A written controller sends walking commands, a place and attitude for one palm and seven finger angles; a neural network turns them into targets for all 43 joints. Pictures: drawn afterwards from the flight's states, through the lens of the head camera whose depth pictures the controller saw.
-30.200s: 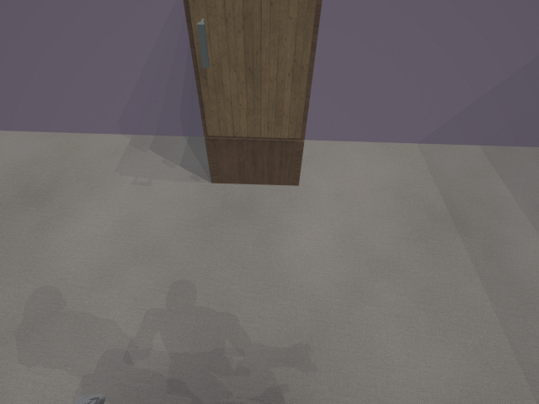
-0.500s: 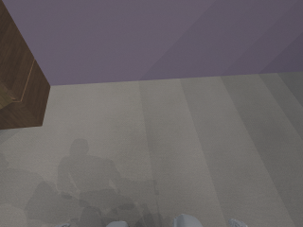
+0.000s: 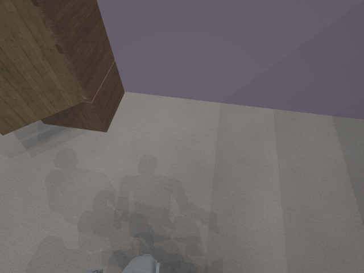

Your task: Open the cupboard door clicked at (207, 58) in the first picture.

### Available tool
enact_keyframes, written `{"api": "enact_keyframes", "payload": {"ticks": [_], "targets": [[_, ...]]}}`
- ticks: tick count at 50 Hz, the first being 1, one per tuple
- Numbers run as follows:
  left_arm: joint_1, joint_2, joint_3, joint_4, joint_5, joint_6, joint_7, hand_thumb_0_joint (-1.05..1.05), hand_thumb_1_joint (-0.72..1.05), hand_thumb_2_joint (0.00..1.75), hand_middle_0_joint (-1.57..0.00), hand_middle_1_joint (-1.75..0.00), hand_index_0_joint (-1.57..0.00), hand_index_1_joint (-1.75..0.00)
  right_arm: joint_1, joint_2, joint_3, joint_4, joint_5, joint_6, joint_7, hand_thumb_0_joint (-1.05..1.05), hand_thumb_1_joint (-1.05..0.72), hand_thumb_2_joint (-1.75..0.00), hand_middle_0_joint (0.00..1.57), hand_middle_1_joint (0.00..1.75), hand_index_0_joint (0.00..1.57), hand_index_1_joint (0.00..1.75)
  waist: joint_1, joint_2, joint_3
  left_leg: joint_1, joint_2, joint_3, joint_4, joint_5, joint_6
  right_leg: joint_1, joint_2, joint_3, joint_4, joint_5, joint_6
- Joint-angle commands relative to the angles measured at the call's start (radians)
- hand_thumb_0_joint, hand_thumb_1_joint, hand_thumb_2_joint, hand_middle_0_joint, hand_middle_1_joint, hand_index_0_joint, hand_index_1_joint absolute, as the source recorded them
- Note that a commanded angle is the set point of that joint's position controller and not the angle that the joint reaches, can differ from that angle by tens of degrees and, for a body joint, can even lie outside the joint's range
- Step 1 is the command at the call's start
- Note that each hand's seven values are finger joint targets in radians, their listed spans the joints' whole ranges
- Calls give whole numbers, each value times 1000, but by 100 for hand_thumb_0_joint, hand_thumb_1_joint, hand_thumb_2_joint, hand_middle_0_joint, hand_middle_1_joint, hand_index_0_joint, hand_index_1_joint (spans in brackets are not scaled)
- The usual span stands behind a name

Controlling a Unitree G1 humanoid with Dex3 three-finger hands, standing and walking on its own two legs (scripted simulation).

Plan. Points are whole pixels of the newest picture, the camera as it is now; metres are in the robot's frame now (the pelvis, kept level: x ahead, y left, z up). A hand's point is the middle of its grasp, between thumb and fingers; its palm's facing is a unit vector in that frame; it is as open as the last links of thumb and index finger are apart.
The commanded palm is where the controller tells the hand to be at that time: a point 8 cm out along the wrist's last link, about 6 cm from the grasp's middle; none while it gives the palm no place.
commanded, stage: turn to face it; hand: left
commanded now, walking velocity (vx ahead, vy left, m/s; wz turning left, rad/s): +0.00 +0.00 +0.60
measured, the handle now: out of the picture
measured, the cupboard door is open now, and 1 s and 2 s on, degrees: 43 43 43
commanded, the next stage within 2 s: take the last steps up to it in 0.90 s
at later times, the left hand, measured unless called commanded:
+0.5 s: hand out of the picture +0.08 +0.22 -0.16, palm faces +0.29 -0.91 -0.31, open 7.4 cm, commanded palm none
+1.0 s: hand out of the picture -0.05 +0.19 -0.18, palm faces +0.56 -0.79 -0.23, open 7.4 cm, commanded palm none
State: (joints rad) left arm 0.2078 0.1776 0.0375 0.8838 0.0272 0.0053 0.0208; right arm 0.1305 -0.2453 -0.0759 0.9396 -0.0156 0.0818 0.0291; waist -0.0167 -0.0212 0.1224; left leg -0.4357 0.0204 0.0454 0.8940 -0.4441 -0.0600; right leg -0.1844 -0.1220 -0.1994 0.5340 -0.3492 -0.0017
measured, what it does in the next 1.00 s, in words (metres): steps on the spot, turning left: left foot, then right foot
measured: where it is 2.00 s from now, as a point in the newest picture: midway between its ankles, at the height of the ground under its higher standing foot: (144, 265)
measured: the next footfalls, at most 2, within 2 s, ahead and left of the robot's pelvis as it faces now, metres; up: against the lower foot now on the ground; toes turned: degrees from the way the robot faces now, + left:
left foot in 0.10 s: +0.05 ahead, +0.13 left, +0.00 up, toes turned +9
right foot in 0.48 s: +0.09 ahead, -0.13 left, +0.00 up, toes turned +13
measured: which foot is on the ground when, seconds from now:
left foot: up 0.00-0.08, down 0.10-0.48, up 0.50-0.82, down 0.84-1.00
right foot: down 0.00-0.10, up 0.12-0.46, down 0.48-0.84, up 0.86-1.00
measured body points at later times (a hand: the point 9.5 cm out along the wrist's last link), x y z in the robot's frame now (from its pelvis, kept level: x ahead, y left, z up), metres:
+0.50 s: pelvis +0.03 -0.02 -0.01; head +0.08 -0.02 +0.43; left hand +0.06 +0.27 -0.13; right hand +0.17 -0.24 -0.17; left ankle +0.00 +0.12 -0.73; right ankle +0.06 -0.14 -0.74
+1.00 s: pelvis +0.03 -0.01 +0.00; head +0.06 +0.04 +0.44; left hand -0.08 +0.23 -0.16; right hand +0.26 -0.15 -0.13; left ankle -0.01 +0.08 -0.74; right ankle +0.07 -0.15 -0.67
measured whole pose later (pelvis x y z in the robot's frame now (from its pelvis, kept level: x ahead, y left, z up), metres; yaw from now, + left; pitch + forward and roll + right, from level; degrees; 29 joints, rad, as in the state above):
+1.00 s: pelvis +0.03 -0.01 +0.00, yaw +31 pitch +0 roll -1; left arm 0.23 0.24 0.07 0.99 0.02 0.06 0.02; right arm 0.10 -0.19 -0.03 0.93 -0.03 0.02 -0.02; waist 0.03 -0.05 0.09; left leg -0.27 -0.01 0.04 0.54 -0.27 0.04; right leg -0.41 -0.09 -0.05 1.04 -0.49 0.06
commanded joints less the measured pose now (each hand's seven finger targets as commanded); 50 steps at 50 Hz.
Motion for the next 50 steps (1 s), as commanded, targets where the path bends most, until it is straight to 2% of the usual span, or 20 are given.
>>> {"api": "enact_keyframes", "payload": {"ticks": [1, 3, 4, 5, 6, 9, 12, 19, 21, 22, 24, 27, 30, 38, 40, 41, 42, 43, 45, 50], "targets": [[89, 247, 75, -36, 1, -15, 11, 0, 90, 90, -20, -30, -20, -30, -81, -38, -3, -108, 7, -41, 3, 0, -90, -90, 20, 30, 20, 30, 58, -188, -161, 25, -29, 72, -210, 21, 20, 189, -241, 102, -29, 770, -88], [66, 254, 80, -39, -9, -13, 4, 0, 90, 90, -20, -30, -20, -30, -4, -69, -11, -92, 1, -48, -1, 0, -90, -90, 20, 30, 20, 30, 6, -138, -191, 202, -45, 82, -381, 174, 40, 97, -222, 47, 93, 713, -35], [51, 236, 78, -54, -16, -11, -1, 0, 90, 90, -20, -30, -20, -30, 77, -128, -28, -74, -5, -56, -3, 0, -90, -90, 20, 30, 20, 30, -44, -14, -248, 403, 42, -12, -449, 405, 84, -60, -191, 6, 261, 553, 14], [16, 158, 56, -97, -21, -7, -9, 0, 90, 90, -20, -30, -20, -30, 157, -246, -60, -69, -12, -59, -7, 0, -90, -90, 20, 30, 20, 30, -87, 312, -277, 567, 339, -410, -471, 811, 232, -367, -30, -10, 513, -179, 88], [-53, 157, 45, -132, -10, 8, 0, 0, 90, 90, -20, -30, -20, -30, 217, -279, -60, -46, -5, -50, -15, 0, -90, -90, 20, 30, 20, 30, -104, 254, -264, 494, 420, -446, -485, 864, 315, -406, -9, 117, 603, -345, 74], [-79, 158, 55, -91, -12, 21, -2, 0, 90, 90, -20, -30, -20, -30, 62, -202, -41, -84, -11, -57, -43, 0, -90, -90, 20, 30, 20, 30, -39, 227, -164, 292, 276, -349, -536, 564, 257, -405, -8, 206, 651, -165, 78], [-28, 146, 56, -60, -8, 24, -14, 0, 90, 90, -20, -30, -20, -30, 21, -179, -30, -95, -11, -67, -41, 0, -90, -90, 20, 30, 20, 30, 1, 156, -166, 266, 209, -267, -542, 534, 217, -349, 18, 189, 563, -80, 84], [-28, 136, 48, -83, -14, 18, -10, 0, 90, 90, -20, -30, -20, -30, 4, -191, -43, -100, -14, -53, -34, 0, -90, -90, 20, 30, 20, 30, 4, 198, -163, 182, 173, -333, -503, 486, 211, -165, 94, 151, 230, -72, 76], [37, 145, 51, -73, -16, 7, -8, 0, 90, 90, -20, -30, -20, -30, -30, -187, -45, -112, -9, -49, -33, 0, -90, -90, 20, 30, 20, 30, 42, 187, -179, 103, 140, -339, -444, 459, 183, -16, 113, 139, 54, 39, 71], [87, 175, 59, -63, -14, -3, -2, 0, 90, 90, -20, -30, -20, -30, -44, -161, -44, -123, -2, -49, -30, 0, -90, -90, 20, 30, 20, 30, 72, 113, -190, 25, 94, -319, -373, 369, 144, 106, 76, 166, -90, 118, 63], [109, 309, 77, -68, 7, -16, 10, 0, 90, 90, -20, -30, -20, -30, -38, -83, -33, -155, 5, -53, -20, 0, -90, -90, 20, 30, 20, 30, 88, -288, -193, -187, -108, -83, 93, -188, 25, 169, -373, 581, -263, 291, -127], [-10, 203, 52, -87, -5, -15, 19, 0, 90, 90, -20, -30, -20, -30, -36, -93, -33, -108, -4, -33, -13, 0, -90, -90, 20, 30, 20, 30, 22, -187, -119, -180, -3, -114, 376, -47, 17, 50, -258, 364, -181, 451, -149], [-7, 188, 49, -83, -2, -19, 17, 0, 90, 90, -20, -30, -20, -30, -31, -49, -16, -90, 1, -25, -1, 0, -90, -90, 20, 30, 20, 30, 17, -178, -127, -121, -2, -45, 232, 2, -1, 77, -196, 189, -153, 575, -99], [107, 233, 68, -11, 2, -20, 11, 0, 90, 90, -20, -30, -20, -30, -61, -22, 8, -78, 7, -47, -9, 0, -90, -90, 20, 30, 20, 30, 56, -181, -161, 49, -37, 54, -225, 20, 29, 177, -222, 134, -48, 778, -95], [76, 223, 69, 1, -8, -18, 7, 0, 90, 90, -20, -30, -20, -30, 16, -47, 4, -51, 2, -56, -12, 0, -90, -90, 20, 30, 20, 30, 5, -143, -188, 237, -29, 46, -432, 200, 49, 81, -194, 88, 63, 678, -40], [72, 193, 64, -17, -19, -13, 3, 0, 90, 90, -20, -30, -20, -30, 74, -121, -12, -40, -6, -68, -16, 0, -90, -90, 20, 30, 20, 30, -28, 44, -239, 421, 103, -92, -494, 471, 105, -82, -137, 29, 216, 463, 17], [47, 119, 40, -53, -24, -7, -3, 0, 90, 90, -20, -30, -20, -30, 142, -216, -36, -30, -12, -68, -24, 0, -90, -90, 20, 30, 20, 30, -60, 334, -252, 530, 361, -405, -498, 923, 256, -322, -7, 27, 412, -230, 76], [0, 138, 34, -60, -11, 12, 7, 0, 90, 90, -20, -30, -20, -30, 161, -225, -31, -14, -7, -57, -33, 0, -90, -90, 20, 30, 20, 30, -68, 269, -254, 444, 389, -367, -502, 867, 309, -304, 4, 139, 502, -336, 60], [-32, 140, 38, -26, -14, 21, 4, 0, 90, 90, -20, -30, -20, -30, 71, -171, -18, -37, -10, -62, -55, 0, -90, -90, 20, 30, 20, 30, -35, 265, -171, 332, 311, -319, -523, 719, 286, -334, -3, 198, 564, -229, 62], [35, 110, 35, 30, -12, 26, -11, 0, 90, 90, -20, -30, -20, -30, 36, -130, 2, -39, -8, -76, -59, 0, -90, -90, 20, 30, 20, 30, 14, 145, -166, 307, 226, -207, -552, 662, 238, -273, 30, 176, 472, -98, 66]]}}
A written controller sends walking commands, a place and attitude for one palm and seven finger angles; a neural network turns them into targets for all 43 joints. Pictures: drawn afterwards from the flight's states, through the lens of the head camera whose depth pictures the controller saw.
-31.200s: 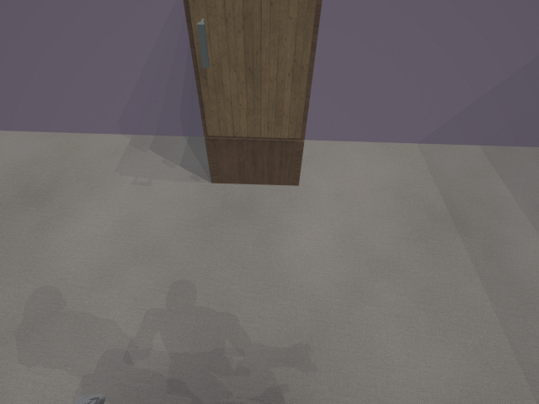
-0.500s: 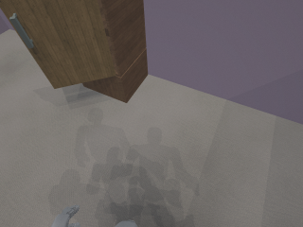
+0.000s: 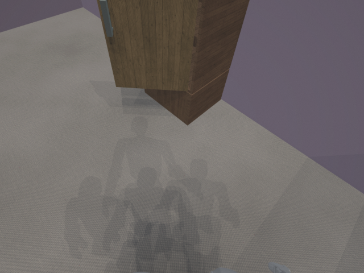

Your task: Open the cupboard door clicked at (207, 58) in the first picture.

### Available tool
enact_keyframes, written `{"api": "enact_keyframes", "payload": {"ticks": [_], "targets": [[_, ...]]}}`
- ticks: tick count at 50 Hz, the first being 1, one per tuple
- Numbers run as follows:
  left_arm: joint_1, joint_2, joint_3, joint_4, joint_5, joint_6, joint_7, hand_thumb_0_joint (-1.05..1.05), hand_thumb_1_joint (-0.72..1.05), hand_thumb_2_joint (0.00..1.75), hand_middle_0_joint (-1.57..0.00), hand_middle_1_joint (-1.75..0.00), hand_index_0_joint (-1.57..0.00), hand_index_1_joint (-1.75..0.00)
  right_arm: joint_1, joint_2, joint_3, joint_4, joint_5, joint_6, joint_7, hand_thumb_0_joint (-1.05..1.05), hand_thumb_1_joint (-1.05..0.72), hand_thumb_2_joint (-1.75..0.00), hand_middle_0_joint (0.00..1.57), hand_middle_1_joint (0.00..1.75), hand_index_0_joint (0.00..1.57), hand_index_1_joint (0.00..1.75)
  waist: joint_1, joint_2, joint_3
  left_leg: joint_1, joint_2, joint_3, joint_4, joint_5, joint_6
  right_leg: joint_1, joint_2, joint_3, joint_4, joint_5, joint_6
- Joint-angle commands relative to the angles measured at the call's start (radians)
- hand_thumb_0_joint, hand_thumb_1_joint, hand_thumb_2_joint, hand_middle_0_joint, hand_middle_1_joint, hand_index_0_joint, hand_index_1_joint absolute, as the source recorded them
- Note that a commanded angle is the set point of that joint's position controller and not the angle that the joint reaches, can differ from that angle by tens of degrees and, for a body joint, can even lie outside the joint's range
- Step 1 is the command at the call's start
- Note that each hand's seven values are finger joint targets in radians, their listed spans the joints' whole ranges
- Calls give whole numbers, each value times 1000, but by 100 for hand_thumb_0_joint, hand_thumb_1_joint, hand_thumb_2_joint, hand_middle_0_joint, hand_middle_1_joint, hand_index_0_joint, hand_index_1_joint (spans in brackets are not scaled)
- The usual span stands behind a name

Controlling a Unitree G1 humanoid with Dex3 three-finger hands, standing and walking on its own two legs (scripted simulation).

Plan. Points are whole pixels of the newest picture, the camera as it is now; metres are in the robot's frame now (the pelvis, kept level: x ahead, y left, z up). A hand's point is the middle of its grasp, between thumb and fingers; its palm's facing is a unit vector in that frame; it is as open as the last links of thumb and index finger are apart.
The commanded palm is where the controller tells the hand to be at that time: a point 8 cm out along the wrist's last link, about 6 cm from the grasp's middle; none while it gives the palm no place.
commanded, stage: take the last steps up to it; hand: left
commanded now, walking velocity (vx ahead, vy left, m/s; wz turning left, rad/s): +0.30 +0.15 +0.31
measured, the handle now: (107, 16) +1.05 +0.42 -0.01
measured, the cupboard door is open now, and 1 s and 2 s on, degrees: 43 43 43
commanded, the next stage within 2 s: come to a stop and stand still in 1.46 s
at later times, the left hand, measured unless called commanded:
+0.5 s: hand out of the picture +0.00 +0.16 -0.16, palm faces +0.24 -0.95 -0.18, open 7.4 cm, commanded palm none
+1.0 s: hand (80, 191) +0.31 +0.31 -0.14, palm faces +0.16 -0.97 -0.20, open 7.4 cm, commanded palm none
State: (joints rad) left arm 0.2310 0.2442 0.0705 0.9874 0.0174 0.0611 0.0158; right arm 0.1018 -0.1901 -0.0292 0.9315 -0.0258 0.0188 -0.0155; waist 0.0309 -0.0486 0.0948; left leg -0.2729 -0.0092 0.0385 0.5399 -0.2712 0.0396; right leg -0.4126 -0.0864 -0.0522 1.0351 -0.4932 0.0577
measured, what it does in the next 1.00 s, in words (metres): walks ahead: right foot, then left foot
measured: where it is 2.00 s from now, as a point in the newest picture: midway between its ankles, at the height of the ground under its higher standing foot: (147, 211)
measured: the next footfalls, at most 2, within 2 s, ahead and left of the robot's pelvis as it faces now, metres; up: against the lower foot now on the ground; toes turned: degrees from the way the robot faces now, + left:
right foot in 0.20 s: +0.03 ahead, -0.14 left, +0.00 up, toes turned -2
left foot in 0.60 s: +0.21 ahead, +0.20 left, +0.00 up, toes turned +18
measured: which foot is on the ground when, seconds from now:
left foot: down 0.00-0.20, up 0.22-0.58, down 0.60-1.00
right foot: up 0.00-0.18, down 0.20-0.62, up 0.64-1.00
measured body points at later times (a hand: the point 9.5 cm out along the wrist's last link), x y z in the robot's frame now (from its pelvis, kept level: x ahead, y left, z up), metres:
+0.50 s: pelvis +0.07 +0.01 +0.01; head +0.11 +0.01 +0.46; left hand -0.01 +0.21 -0.14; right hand +0.16 -0.23 -0.15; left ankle +0.12 +0.17 -0.68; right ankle +0.00 -0.14 -0.73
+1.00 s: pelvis +0.23 +0.11 +0.01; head +0.25 +0.10 +0.46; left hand +0.31 +0.36 -0.13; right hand +0.25 -0.12 -0.15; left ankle +0.18 +0.18 -0.73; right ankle +0.31 +0.01 -0.70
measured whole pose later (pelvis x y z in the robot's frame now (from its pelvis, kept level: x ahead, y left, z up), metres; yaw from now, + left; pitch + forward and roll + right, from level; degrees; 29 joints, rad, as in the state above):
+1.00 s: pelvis +0.23 +0.11 +0.01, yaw +8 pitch +0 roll +2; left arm 0.13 0.17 0.07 0.96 0.03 -0.01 -0.02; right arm 0.33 -0.17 -0.04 1.07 -0.03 -0.05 -0.01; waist -0.01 -0.01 0.03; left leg -0.10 -0.04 0.19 0.33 -0.25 0.06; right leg -0.49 -0.11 -0.09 0.76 -0.23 0.00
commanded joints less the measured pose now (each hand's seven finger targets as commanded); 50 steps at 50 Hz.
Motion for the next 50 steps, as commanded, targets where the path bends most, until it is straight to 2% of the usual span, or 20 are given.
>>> {"api": "enact_keyframes", "payload": {"ticks": [1, 6, 8, 9, 10, 11, 12, 14, 16, 20, 25, 26, 28, 29, 30, 31, 32, 34, 38, 50], "targets": [[5, 32, 0, -74, -1, -31, -7, 0, 90, 90, -20, -30, -20, -30, 73, -183, -46, -26, 1, -13, -12, 0, -90, -90, 20, 30, 20, 30, -37, 185, -142, 130, 244, -196, -206, 420, 138, -19, 3, 18, -64, 49, 5], [9, 23, -1, -82, 5, -53, -24, 0, 90, 90, -20, -30, -20, -30, 83, -192, -57, -14, -4, -5, 3, 0, -90, -90, 20, 30, 20, 30, -32, 231, -86, 6, 197, -262, -240, -107, 125, 118, 60, -56, -331, 39, -18], [115, 32, 8, -49, 8, -69, -27, 0, 90, 90, -20, -30, -20, -30, 54, -182, -58, -20, 3, -4, 8, 0, -90, -90, 20, 30, 20, 30, 25, 155, -83, -136, 132, -229, -145, -253, 80, 334, 66, -69, -543, 141, -26], [187, 79, 21, -30, 16, -81, -19, 0, 90, 90, -20, -30, -20, -30, 50, -134, -54, -29, 11, -8, 14, 0, -90, -90, 20, 30, 20, 30, 62, -2, -81, -287, 42, -146, 35, -305, 33, 474, -51, 66, -685, 34, -56], [241, 184, 43, -23, 25, -87, -7, 0, 90, 90, -20, -30, -20, -30, 25, -72, -40, -69, 17, -14, 24, 0, -90, -90, 20, 30, 20, 30, 95, -304, -57, -498, -59, -13, 332, -352, -30, 559, -350, 456, -862, -145, -157], [240, 190, 34, -34, 8, -83, -4, 0, 90, 90, -20, -30, -20, -30, -52, -125, -49, -97, -5, -8, 31, 0, -90, -90, 20, 30, 20, 30, 97, -167, 13, -513, -10, -94, 514, -305, -30, 399, -437, 533, -928, -201, -212], [182, 170, 33, -38, 9, -97, 1, 0, 90, 90, -20, -30, -20, -30, -60, -122, -59, -88, -6, -1, 36, 0, -90, -90, 20, 30, 20, 30, 57, -193, 49, -504, 29, -133, 609, -199, -35, 292, -403, 561, -942, -264, -211], [73, 82, 9, -51, 5, -115, 0, 0, 90, 90, -20, -30, -20, -30, 1, -117, -62, -39, -8, 7, 49, 0, -90, -90, 20, 30, 20, 30, -14, -138, 87, -467, 75, -120, 652, -2, -58, 224, -306, 292, -923, -48, -146], [95, 64, 9, -37, 4, -131, 3, 0, 90, 90, -20, -30, -20, -30, 37, -85, -54, -7, -4, 5, 56, 0, -90, -90, 20, 30, 20, 30, -15, -117, 33, -435, 84, -71, 613, 50, -78, 294, -261, 130, -880, 219, -130], [216, 71, 10, 39, 9, -143, 5, 0, 90, 90, -20, -30, -20, -30, -13, -40, -41, -10, 5, -2, 65, 0, -90, -90, 20, 30, 20, 30, 24, -74, -7, -432, 79, 8, 452, 45, -87, 425, -259, 17, -816, 528, -133], [229, 87, 10, 77, 17, -135, 5, 0, 90, 90, -20, -30, -20, -30, -72, -18, -24, -32, 9, -18, 76, 0, -90, -90, 20, 30, 20, 30, 31, -160, 24, -289, 56, 77, 174, 24, -57, 389, -262, -46, -769, 581, -126], [217, 97, 13, 74, 18, -131, 5, 0, 90, 90, -20, -30, -20, -30, -52, -25, -23, -30, 9, -23, 75, 0, -90, -90, 20, 30, 20, 30, 23, -173, 19, -227, 46, 84, 138, 7, -46, 367, -270, -53, -752, 591, -125], [167, 112, 20, 67, 13, -126, 3, 0, 90, 90, -20, -30, -20, -30, 101, -57, -32, 14, 3, -41, 62, 0, -90, -90, 20, 30, 20, 30, -61, -126, -50, 31, -13, 139, 4, 31, -24, 292, -230, -108, -592, 671, -103], [165, 91, 15, 62, 11, -123, -2, 0, 90, 90, -20, -30, -20, -30, 260, -116, -45, 64, -2, -48, 49, 0, -90, -90, 20, 30, 20, 30, -125, -16, -143, 253, 4, 123, -53, 38, -11, 217, -193, -143, -378, 636, -81], [204, 24, 6, 41, -1, -114, -12, 0, 90, 90, -20, -30, -20, -30, 396, -244, -78, 92, -14, -55, 31, 0, -90, -90, 20, 30, 20, 30, -164, 261, -276, 494, 243, -205, -64, 67, 67, -26, -54, -182, -85, 217, -33], [134, -13, -7, -7, -7, -114, -11, 0, 90, 90, -20, -30, -20, -30, 482, -293, -91, 113, -7, -48, 10, 0, -90, -90, 20, 30, 20, 30, -190, 332, -300, 513, 391, -422, -208, 108, 148, -176, 27, -93, 142, -126, -44], [79, -21, -11, -19, -4, -112, -2, 0, 90, 90, -20, -30, -20, -30, 419, -281, -83, 110, -2, -49, 2, 0, -90, -90, 20, 30, 20, 30, -164, 283, -276, 418, 422, -427, -258, -10, 170, -222, 0, -10, 279, -105, -73], [29, -16, -5, -4, 2, -103, -14, 0, 90, 90, -20, -30, -20, -30, 249, -171, -58, 61, -2, -55, -3, 0, -90, -90, 20, 30, 20, 30, -105, 238, -104, 149, 371, -319, -320, -168, 149, -246, -65, 29, 304, 62, -77], [110, -56, -5, 31, 12, -79, -27, 0, 90, 90, -20, -30, -20, -30, 194, -96, -34, 64, -1, -83, -5, 0, -90, -90, 20, 30, 20, 30, -17, 152, -68, 28, 294, -130, -373, -8, 122, -145, -67, 9, 151, 180, -60], [-97, -23, -5, -95, 10, -87, -36, 0, 90, 90, -20, -30, -20, -30, 267, -111, -39, 110, -9, -81, 7, 0, -90, -90, 20, 30, 20, 30, -32, 82, -9, 114, 286, -47, -331, 73, 141, 3, -8, -37, -381, 247, -62]]}}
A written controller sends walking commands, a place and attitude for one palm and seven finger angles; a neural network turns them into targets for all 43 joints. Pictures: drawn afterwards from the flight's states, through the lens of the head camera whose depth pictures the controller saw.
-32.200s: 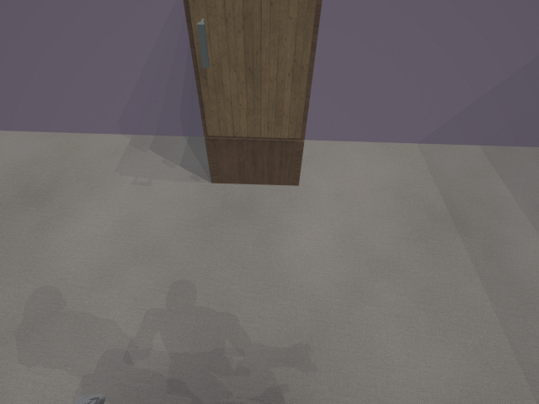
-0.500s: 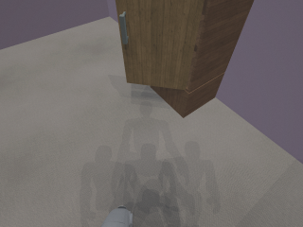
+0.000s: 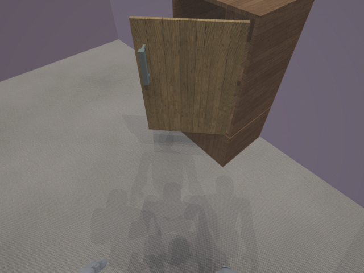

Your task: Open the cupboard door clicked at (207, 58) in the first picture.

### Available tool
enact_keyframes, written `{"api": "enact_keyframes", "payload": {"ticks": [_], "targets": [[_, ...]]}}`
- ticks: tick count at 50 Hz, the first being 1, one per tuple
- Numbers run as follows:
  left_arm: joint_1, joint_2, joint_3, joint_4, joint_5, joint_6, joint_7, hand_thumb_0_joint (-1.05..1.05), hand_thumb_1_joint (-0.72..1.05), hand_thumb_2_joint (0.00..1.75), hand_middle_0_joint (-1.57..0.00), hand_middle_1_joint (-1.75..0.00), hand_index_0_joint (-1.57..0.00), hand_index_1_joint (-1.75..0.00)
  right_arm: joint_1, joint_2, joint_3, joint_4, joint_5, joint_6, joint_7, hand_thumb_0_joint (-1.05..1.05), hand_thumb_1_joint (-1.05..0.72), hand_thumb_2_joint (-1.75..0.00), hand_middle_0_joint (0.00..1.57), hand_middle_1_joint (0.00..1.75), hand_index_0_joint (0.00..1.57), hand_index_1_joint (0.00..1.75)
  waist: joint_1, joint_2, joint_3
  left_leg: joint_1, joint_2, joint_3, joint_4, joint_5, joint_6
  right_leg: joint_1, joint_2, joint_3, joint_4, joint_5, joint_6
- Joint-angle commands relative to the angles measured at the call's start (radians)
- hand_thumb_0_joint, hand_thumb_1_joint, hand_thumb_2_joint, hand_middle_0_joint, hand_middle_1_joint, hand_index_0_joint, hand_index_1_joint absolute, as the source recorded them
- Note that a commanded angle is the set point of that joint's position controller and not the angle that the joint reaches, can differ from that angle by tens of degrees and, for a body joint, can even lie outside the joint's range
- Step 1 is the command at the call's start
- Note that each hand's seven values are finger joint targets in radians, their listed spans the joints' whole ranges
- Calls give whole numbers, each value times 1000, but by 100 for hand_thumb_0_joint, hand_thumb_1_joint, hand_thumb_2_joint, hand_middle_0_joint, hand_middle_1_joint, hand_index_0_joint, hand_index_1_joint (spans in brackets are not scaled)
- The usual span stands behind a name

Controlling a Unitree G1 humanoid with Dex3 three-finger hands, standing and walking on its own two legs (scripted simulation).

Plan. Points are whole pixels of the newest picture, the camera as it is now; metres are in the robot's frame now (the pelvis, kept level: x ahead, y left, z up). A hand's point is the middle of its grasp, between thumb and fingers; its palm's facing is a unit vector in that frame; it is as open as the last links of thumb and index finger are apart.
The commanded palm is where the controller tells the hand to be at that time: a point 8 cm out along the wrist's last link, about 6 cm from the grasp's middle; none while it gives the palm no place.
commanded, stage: take the last steps up to it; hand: left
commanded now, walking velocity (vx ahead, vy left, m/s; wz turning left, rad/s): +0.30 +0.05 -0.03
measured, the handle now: (145, 65) +0.86 +0.19 -0.02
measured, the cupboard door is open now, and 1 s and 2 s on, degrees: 43 43 43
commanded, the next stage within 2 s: come to a stop and stand still in 0.46 s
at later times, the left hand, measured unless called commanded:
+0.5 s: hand out of the picture +0.15 +0.22 -0.20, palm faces +0.06 -0.98 -0.16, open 7.3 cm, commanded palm none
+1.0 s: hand (121, 200) +0.35 +0.21 -0.18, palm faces -0.02 -0.98 -0.21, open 7.4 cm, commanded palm none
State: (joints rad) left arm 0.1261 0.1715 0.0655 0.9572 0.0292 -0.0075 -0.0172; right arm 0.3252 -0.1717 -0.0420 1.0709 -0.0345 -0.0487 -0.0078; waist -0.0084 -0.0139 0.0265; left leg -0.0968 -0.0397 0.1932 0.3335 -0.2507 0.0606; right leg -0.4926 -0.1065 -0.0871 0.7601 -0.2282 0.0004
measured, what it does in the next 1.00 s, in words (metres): walks ahead: right foot, then left foot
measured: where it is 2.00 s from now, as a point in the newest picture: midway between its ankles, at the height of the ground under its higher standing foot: outside the picture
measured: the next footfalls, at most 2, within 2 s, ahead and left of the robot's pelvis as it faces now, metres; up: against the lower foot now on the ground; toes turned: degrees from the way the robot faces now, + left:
right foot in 0.08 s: +0.12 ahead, -0.12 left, +0.00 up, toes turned -8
left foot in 0.44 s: +0.33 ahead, +0.14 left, +0.00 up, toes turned +2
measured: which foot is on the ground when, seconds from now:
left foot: down 0.00-0.08, up 0.10-0.42, down 0.44-1.00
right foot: up 0.00-0.06, down 0.08-0.44, up 0.46-0.78, down 0.80-1.00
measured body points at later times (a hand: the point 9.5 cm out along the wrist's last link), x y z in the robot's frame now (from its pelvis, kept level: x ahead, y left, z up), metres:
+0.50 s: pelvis +0.19 +0.04 -0.02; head +0.22 +0.07 +0.43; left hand +0.15 +0.27 -0.19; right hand +0.26 -0.20 -0.15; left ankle +0.27 +0.14 -0.74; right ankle +0.09 -0.09 -0.70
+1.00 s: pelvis +0.27 +0.04 -0.01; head +0.32 +0.03 +0.44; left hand +0.35 +0.26 -0.16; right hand +0.28 -0.20 -0.17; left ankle +0.24 +0.15 -0.72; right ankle +0.27 -0.07 -0.74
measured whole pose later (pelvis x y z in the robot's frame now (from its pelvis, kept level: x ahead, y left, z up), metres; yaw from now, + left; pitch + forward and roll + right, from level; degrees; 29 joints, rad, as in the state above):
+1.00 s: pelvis +0.27 +0.04 -0.01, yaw -2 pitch +1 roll +0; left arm 0.15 0.16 0.04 1.01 0.02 0.01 0.04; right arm 0.21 -0.17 -0.05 1.06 0.00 0.05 -0.04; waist -0.02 -0.01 0.08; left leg -0.30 0.00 0.05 0.74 -0.50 -0.03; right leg -0.28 -0.03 -0.08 0.56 -0.29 -0.03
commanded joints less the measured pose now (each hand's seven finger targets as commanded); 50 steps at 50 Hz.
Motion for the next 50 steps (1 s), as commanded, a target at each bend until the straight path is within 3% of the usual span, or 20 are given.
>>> {"api": "enact_keyframes", "payload": {"ticks": [1, 2, 3, 4, 5, 6, 8, 11, 17, 19, 20, 22, 24, 26, 32, 38, 41, 43, 45, 50], "targets": [[40, 53, 2, -56, -1, -22, -3, 0, 90, 90, -20, -30, -20, -30, 41, -127, -24, -24, 0, -12, -1, 0, -90, -90, 20, 30, 20, 30, 25, 47, 42, -60, 298, -178, -68, 77, 101, 149, 26, -17, -168, 1, -10], [100, 69, 5, -34, 1, -29, -1, 0, 90, 90, -20, -30, -20, -30, 47, -118, -19, -17, 4, -11, -2, 0, -90, -90, 20, 30, 20, 30, 47, 24, 10, -78, 252, -141, 35, 119, 68, 268, 47, -30, -247, 33, -19], [213, 113, 17, 4, 1, -41, 3, 0, 90, 90, -20, -30, -20, -30, 45, -101, -14, -16, 13, -14, 1, 0, -90, -90, 20, 30, 20, 30, 91, -41, -49, -173, 179, -81, 223, 143, 25, 469, 0, 53, -291, 57, -55], [343, 204, 38, 45, 3, -53, 12, 0, 90, 90, -20, -30, -20, -30, 56, -66, -9, -38, 23, -20, 9, 0, -90, -90, 20, 30, 20, 30, 122, -239, -119, -418, 68, -9, 483, -54, -27, 706, -230, 381, -375, 106, -156], [407, 241, 41, 62, -13, -51, 21, 0, 90, 90, -20, -30, -20, -30, 5, -90, -10, -72, 19, -15, 10, 0, -90, -90, 20, 30, 20, 30, 139, -277, -99, -546, 29, -61, 733, -364, -49, 731, -366, 557, -471, 250, -251], [360, 210, 38, 60, -13, -58, 29, 0, 90, 90, -20, -30, -20, -30, -53, -93, -17, -72, 16, -11, 6, 0, -90, -90, 20, 30, 20, 30, 127, -238, -77, -598, 70, -173, 843, -297, -49, 667, -345, 530, -468, 322, -252], [253, 135, 16, 34, -17, -63, 33, 0, 90, 90, -20, -30, -20, -30, -90, -68, -15, -68, 17, -2, 7, 0, -90, -90, 20, 30, 20, 30, 70, -62, -20, -582, 133, -212, 833, -142, -66, 533, -276, 331, -482, 330, -206], [204, 84, 8, 37, -8, -76, 32, 0, 90, 90, -20, -30, -20, -30, -34, -14, -12, -43, 11, 21, 19, 0, -90, -90, 20, 30, 20, 30, 15, -107, 7, -456, 140, -157, 662, -53, -91, 375, -188, 126, -529, 320, -150], [189, 150, 20, 73, -3, -69, 24, 0, 90, 90, -20, -30, -20, -30, -78, -12, -13, -74, 13, 10, 37, 0, -90, -90, 20, 30, 20, 30, 14, -112, 30, -302, 95, -90, 305, 19, -82, 329, -173, 82, -501, 146, -134], [174, 150, 21, 83, -8, -55, 23, 0, 90, 90, -20, -30, -20, -30, -20, -40, -18, -54, 9, 2, 32, 0, -90, -90, 20, 30, 20, 30, -22, -99, 36, -127, 66, -58, 196, 81, -77, 232, -147, 55, -437, 42, -103], [176, 136, 18, 83, -7, -48, 20, 0, 90, 90, -20, -30, -20, -30, 51, -80, -26, -34, 7, -3, 28, 0, -90, -90, 20, 30, 20, 30, -54, 3, 10, 7, 67, -79, 154, 68, -74, 163, -109, 36, -311, 7, -86], [203, 52, -2, 39, -20, -42, 15, 0, 90, 90, -20, -30, -20, -30, 244, -249, -61, -5, -9, -6, 0, 0, -90, -90, 20, 30, 20, 30, -109, 372, -105, 205, 420, -557, -31, 89, 89, -76, 97, -84, 223, -390, -10], [129, 52, -10, 24, -13, -42, 22, 0, 90, 90, -20, -30, -20, -30, 132, -218, -46, -37, 0, 2, -14, 0, -90, -90, 20, 30, 20, 30, -76, 263, -66, 41, 449, -576, -102, -91, 151, -144, 35, 51, 478, -316, -36], [141, 58, -7, 50, -6, -36, 10, 0, 90, 90, -20, -30, -20, -30, 17, -139, -21, -69, 3, -7, -17, 0, -90, -90, 20, 30, 20, 30, -22, 162, 10, -114, 393, -428, -130, -38, 113, -94, -12, 78, 458, -197, -25], [220, -6, -31, 95, -17, 3, 30, 0, 90, 90, -20, -30, -20, -30, -55, -98, 6, -58, 8, -10, -33, 0, -90, -90, 20, 30, 20, 30, 35, 67, -62, -163, 318, -185, -43, 541, 85, 183, 21, 48, 56, -88, 17], [196, 75, -9, 61, -8, 29, 37, 0, 90, 90, -20, -30, -20, -30, -76, -131, -22, -42, 16, 41, -41, 0, -90, -90, 20, 30, 20, 30, 36, 94, -23, -179, 298, -222, 72, 382, 41, 281, 41, 43, -226, 83, 3], [154, 141, -4, 24, -1, 21, 42, 0, 90, 90, -20, -30, -20, -30, -27, -93, -29, -44, 25, 55, -31, 0, -90, -90, 20, 30, 20, 30, 5, -28, -36, -201, 155, -139, 180, 178, -41, 287, -86, 172, -249, 479, -72], [151, 161, -1, 26, -10, 10, 50, 0, 90, 90, -20, -30, -20, -30, -15, -65, -25, -45, 28, 70, -28, 0, -90, -90, 20, 30, 20, 30, 1, -201, -122, -178, 71, -88, 328, -51, -77, 339, -185, 245, -299, 733, -154], [141, 159, 1, 28, -9, 7, 60, 0, 90, 90, -20, -30, -20, -30, -47, -53, -24, -59, 31, 82, -28, 0, -90, -90, 20, 30, 20, 30, 17, -202, -113, -255, 55, -137, 471, -289, -84, 390, -229, 257, -319, 897, -216], [91, 176, 20, 21, -8, 13, 68, 0, 90, 90, -20, -30, -20, -30, -50, -44, -19, -48, 34, 84, -28, 0, -90, -90, 20, 30, 20, 30, 13, -136, -104, -248, 50, -157, 285, -197, -101, 475, -184, 208, -258, 875, -186]]}}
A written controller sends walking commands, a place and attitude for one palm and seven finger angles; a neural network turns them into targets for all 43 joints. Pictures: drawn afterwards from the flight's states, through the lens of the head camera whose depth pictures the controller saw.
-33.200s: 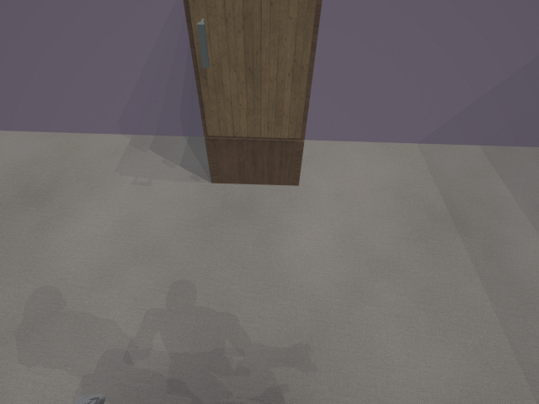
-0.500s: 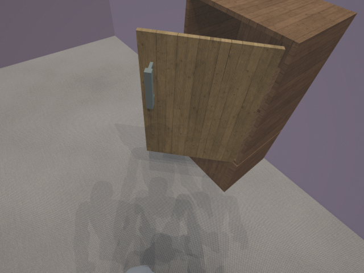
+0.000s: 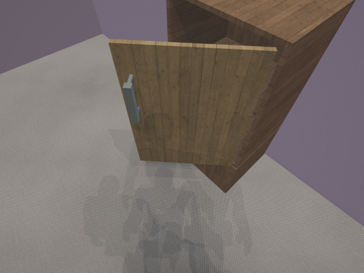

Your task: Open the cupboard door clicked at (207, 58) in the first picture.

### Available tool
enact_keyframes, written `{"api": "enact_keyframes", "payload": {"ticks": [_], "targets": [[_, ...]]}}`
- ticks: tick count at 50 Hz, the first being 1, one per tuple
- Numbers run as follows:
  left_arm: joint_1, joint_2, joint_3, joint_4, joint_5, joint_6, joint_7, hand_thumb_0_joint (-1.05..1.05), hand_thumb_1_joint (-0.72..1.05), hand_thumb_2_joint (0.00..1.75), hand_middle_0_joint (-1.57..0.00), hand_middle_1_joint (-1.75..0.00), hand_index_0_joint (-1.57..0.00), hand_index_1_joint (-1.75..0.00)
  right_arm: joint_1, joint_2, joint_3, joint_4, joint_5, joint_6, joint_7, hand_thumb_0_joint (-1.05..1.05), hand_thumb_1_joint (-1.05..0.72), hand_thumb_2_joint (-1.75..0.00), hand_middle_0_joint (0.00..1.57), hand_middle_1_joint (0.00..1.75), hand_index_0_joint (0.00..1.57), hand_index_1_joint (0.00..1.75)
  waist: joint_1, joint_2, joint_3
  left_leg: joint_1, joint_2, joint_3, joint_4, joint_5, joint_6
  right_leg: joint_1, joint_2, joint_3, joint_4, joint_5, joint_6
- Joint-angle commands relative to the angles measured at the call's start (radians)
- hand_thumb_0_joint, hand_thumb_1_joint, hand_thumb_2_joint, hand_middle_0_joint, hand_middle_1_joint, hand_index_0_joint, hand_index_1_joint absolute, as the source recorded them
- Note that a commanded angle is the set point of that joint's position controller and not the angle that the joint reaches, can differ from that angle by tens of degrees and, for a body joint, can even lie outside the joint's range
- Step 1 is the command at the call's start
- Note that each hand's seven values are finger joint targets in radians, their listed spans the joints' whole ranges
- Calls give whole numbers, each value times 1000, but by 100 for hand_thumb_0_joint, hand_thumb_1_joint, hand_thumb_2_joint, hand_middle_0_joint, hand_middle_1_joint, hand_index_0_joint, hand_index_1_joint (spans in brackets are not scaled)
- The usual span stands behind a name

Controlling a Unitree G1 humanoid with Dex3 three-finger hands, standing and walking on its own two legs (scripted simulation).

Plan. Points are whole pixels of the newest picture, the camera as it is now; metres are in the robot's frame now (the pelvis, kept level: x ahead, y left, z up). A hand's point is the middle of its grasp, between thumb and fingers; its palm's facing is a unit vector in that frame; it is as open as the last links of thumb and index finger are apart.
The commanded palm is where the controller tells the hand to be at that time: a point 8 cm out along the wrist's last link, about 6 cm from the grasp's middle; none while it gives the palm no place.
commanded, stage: come to a stop and stand still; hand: left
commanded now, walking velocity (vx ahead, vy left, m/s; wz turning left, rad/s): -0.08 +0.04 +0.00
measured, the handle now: (133, 99) +0.58 +0.18 -0.01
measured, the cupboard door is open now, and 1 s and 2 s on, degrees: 43 43 43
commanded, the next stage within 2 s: look again from close up in 0.96 s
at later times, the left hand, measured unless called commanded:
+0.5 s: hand out of the picture +0.00 +0.18 -0.16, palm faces +0.02 -0.97 -0.23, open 7.4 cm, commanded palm none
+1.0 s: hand out of the picture -0.04 +0.13 -0.17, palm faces +0.04 -0.99 -0.15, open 7.4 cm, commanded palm none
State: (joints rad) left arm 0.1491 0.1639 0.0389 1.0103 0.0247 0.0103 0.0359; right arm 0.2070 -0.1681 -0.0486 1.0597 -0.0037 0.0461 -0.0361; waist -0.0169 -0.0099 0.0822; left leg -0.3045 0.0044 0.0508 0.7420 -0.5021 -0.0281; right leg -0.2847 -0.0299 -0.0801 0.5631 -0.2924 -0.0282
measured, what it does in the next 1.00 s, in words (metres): stands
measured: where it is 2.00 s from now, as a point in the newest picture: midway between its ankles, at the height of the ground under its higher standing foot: outside the picture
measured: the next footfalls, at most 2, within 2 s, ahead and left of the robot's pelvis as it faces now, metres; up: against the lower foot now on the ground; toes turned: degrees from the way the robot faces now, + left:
none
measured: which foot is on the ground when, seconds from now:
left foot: down 0.00-1.00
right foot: down 0.00-1.00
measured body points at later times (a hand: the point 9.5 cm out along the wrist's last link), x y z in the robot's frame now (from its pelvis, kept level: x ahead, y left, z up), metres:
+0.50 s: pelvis -0.03 -0.01 +0.01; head -0.01 -0.02 +0.46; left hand +0.00 +0.23 -0.15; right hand +0.00 -0.24 -0.15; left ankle -0.02 +0.11 -0.73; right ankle -0.06 -0.12 -0.73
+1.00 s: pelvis -0.02 -0.03 +0.01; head +0.00 -0.02 +0.46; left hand -0.04 +0.18 -0.16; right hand -0.06 -0.23 -0.15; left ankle -0.02 +0.11 -0.73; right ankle -0.06 -0.12 -0.73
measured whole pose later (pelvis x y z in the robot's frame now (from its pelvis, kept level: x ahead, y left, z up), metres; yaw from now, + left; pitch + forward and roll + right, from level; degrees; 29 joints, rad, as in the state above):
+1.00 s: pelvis -0.02 -0.03 +0.01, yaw +0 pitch -1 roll +0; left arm 0.29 0.12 0.01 1.15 0.00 -0.01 0.03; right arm 0.31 -0.11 0.00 1.18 -0.02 0.00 -0.04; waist 0.00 -0.02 0.05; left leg -0.17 0.05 0.05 0.40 -0.21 -0.03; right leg -0.11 0.02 -0.04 0.41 -0.28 -0.04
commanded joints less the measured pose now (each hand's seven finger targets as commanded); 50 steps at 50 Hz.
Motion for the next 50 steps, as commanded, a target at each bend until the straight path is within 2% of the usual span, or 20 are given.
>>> {"api": "enact_keyframes", "payload": {"ticks": [1, 2, 3, 4, 5, 6, 8, 10, 12, 14, 15, 16, 17, 19, 20, 23, 27, 30, 33, 50], "targets": [[62, 182, 45, -34, -8, -3, 14, 0, 90, 90, -20, -30, -20, -30, 87, -48, -9, -29, 0, -14, 1, 0, -90, -90, 20, 30, 20, 30, 15, -130, -166, 8, 6, -7, -227, 159, -12, 254, -238, 183, -39, 868, -127], [53, 176, 43, -32, -16, -1, 12, 0, 90, 90, -20, -30, -20, -30, 108, -57, -10, -18, -3, -19, 3, 0, -90, -90, 20, 30, 20, 30, 3, -112, -171, 102, 21, -3, -335, 326, -5, 198, -211, 164, -13, 751, -88], [64, 144, 40, -44, -21, 3, 8, 0, 90, 90, -20, -30, -20, -30, 110, -99, -16, -23, -11, -27, 1, 0, -90, -90, 20, 30, 20, 30, 12, 24, -187, 200, 122, -89, -354, 595, 33, 90, -146, 114, 20, 525, -34], [74, 107, 28, -57, -23, 10, 4, 0, 90, 90, -20, -30, -20, -30, 81, -147, -21, -45, -18, -28, 0, 0, -90, -90, 20, 30, 20, 30, 27, 176, -163, 178, 251, -204, -356, 813, 110, 28, -62, 52, 46, 208, 20], [45, 91, 21, -55, -15, 22, 7, 0, 90, 90, -20, -30, -20, -30, 60, -142, -22, -50, -18, -28, -1, 0, -90, -90, 20, 30, 20, 30, 17, 262, -113, 102, 289, -216, -409, 806, 171, 24, -12, 28, 151, -129, 35], [15, 92, 22, -59, -15, 32, 5, 0, 90, 90, -20, -30, -20, -30, 52, -132, -16, -56, -23, -33, -10, 0, -90, -90, 20, 30, 20, 30, 6, 258, -63, 66, 298, -244, -439, 799, 208, -25, -1, 68, 259, -244, 35], [23, 83, 23, -46, -16, 33, -1, 0, 90, 90, -20, -30, -20, -30, 31, -128, -5, -62, -28, -40, -21, 0, -90, -90, 20, 30, 20, 30, 23, 196, -44, 86, 283, -213, -408, 868, 221, -53, -9, 112, 314, -240, 27], [33, 74, 15, -33, -15, 23, -7, 0, 90, 90, -20, -30, -20, -30, 27, -133, -7, -61, -25, -45, -20, 0, -90, -90, 20, 30, 20, 30, 25, 150, -90, 173, 252, -170, -378, 902, 201, -40, -9, 86, 213, -199, 30], [48, 76, 10, -25, -18, 17, -9, 0, 90, 90, -20, -30, -20, -30, 43, -147, -13, -48, -18, -48, -16, 0, -90, -90, 20, 30, 20, 30, 21, 149, -139, 237, 229, -146, -362, 889, 175, 13, -6, 57, 66, -114, 37], [94, 85, 9, -2, -17, 9, -7, 0, 90, 90, -20, -30, -20, -30, 37, -140, -15, -40, -9, -48, -12, 0, -90, -90, 20, 30, 20, 30, 35, 117, -144, 193, 191, -126, -334, 730, 132, 114, -9, 63, -102, 55, 35], [113, 107, 8, 8, -13, -1, -5, 0, 90, 90, -20, -30, -20, -30, 37, -119, -12, -39, -4, -50, -8, 0, -90, -90, 20, 30, 20, 30, 35, 54, -133, 155, 144, -110, -312, 611, 93, 155, -38, 122, -183, 208, 19], [95, 131, 5, 11, -12, -7, -3, 0, 90, 90, -20, -30, -20, -30, 40, -102, -10, -41, 1, -46, -2, 0, -90, -90, 20, 30, 20, 30, 10, -13, -103, 122, 102, -74, -320, 439, 52, 134, -104, 180, -197, 259, -3], [73, 143, 0, 8, -12, -8, -6, 0, 90, 90, -20, -30, -20, -30, 44, -92, -6, -38, 0, -42, 6, 0, -90, -90, 20, 30, 20, 30, -1, -15, -71, 136, 74, -62, -342, 335, 35, 72, -140, 192, -209, 206, -18], [74, 132, -3, 19, -15, -18, -5, 0, 90, 90, -20, -30, -20, -30, 56, -96, -2, -17, -9, -42, 7, 0, -90, -90, 20, 30, 20, 30, -4, -118, -90, 182, 81, -48, -328, 420, 33, 73, -107, 179, -190, 291, -14], [79, 121, -7, 24, -15, -22, -4, 0, 90, 90, -20, -30, -20, -30, 64, -96, -1, -7, -8, -44, 7, 0, -90, -90, 20, 30, 20, 30, -4, -131, -104, 196, 85, -52, -339, 416, 35, 81, -102, 170, -202, 269, -12], [89, 115, -11, 38, -18, -21, -4, 0, 90, 90, -20, -30, -20, -30, 63, -89, 8, 19, -9, -45, 9, 0, -90, -90, 20, 30, 20, 30, 1, -51, -45, 175, 89, -57, -376, 378, 33, 60, -91, 174, -236, 167, -8], [114, 105, -15, 60, -20, -21, -4, 0, 90, 90, -20, -30, -20, -30, 77, -80, 18, 45, -12, -45, 8, 0, -90, -90, 20, 30, 20, 30, 8, -14, -3, 159, 86, -57, -393, 347, 31, 54, -84, 176, -264, 99, -11], [132, 95, -17, 74, -19, -22, -3, 0, 90, 90, -20, -30, -20, -30, 95, -68, 22, 60, -11, -43, 6, 0, -90, -90, 20, 30, 20, 30, 9, -23, 16, 151, 86, -56, -398, 330, 32, 56, -78, 172, -281, 72, -13], [148, 86, -18, 84, -23, -22, -3, 0, 90, 90, -20, -30, -20, -30, 110, -65, 26, 72, -13, -44, 3, 0, -90, -90, 20, 30, 20, 30, 12, 8, 16, 148, 86, -56, -401, 332, 30, 60, -78, 174, -281, 70, -17], [207, 45, -20, 110, -21, -30, 3, 0, 90, 90, -20, -30, -20, -30, 164, -28, 25, 90, -10, -54, -10, 0, -90, -90, 20, 30, 20, 30, 14, -7, -10, 162, 99, -50, -374, 418, 30, 109, -70, 147, -248, 227, -19]]}}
